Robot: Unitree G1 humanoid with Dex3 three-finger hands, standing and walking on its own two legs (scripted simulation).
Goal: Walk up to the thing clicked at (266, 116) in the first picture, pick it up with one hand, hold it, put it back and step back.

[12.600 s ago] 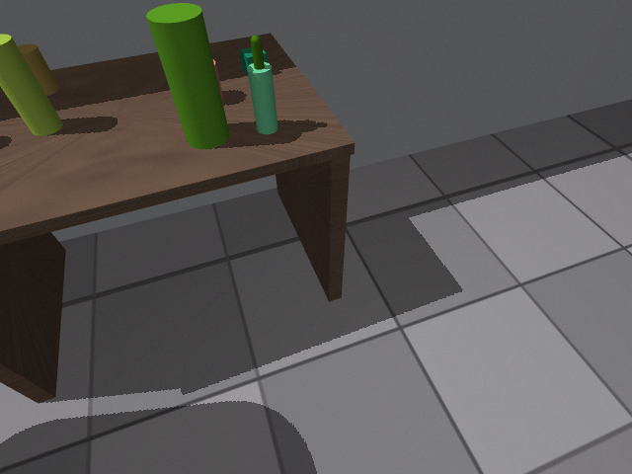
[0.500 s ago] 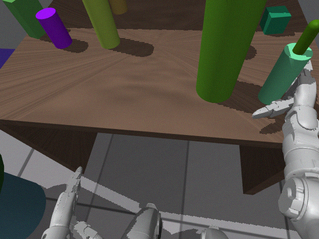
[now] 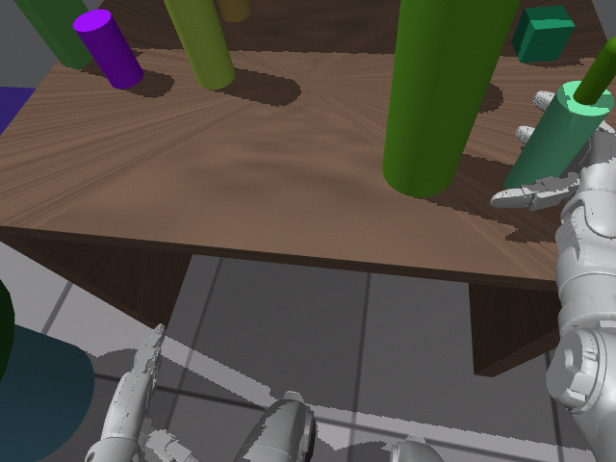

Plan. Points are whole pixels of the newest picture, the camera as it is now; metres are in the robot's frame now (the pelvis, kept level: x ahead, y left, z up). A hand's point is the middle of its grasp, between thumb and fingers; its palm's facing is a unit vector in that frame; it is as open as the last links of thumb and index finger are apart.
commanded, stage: close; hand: right
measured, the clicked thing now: (563, 129) +0.50 -0.19 +0.13
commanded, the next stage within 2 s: settle in 0.24 s
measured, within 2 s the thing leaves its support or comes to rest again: leaves its support in 0.58 s
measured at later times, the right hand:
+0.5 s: hand (535, 159) +0.50 -0.18 +0.07, palm faces +0.12 +0.99 +0.00, open 7.0 cm
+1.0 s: hand (556, 130) +0.50 -0.19 +0.12, palm faces +0.12 +0.99 +0.00, open 7.1 cm
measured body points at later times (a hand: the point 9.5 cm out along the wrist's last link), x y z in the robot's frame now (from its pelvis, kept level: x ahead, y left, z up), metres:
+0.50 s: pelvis +0.00 +0.00 +0.00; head +0.11 -0.02 +0.44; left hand +0.15 +0.27 -0.02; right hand +0.49 -0.24 +0.08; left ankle +0.06 +0.14 -0.67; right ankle -0.02 -0.12 -0.67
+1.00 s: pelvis +0.01 +0.00 +0.02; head +0.09 -0.01 +0.46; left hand +0.15 +0.27 -0.02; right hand +0.49 -0.24 +0.13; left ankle +0.06 +0.14 -0.67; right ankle -0.02 -0.12 -0.67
